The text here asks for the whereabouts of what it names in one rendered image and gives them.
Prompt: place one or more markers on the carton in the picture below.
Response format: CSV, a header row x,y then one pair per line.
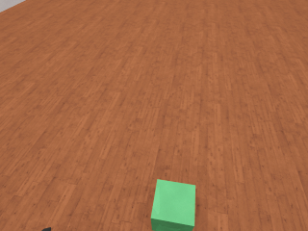
x,y
173,206

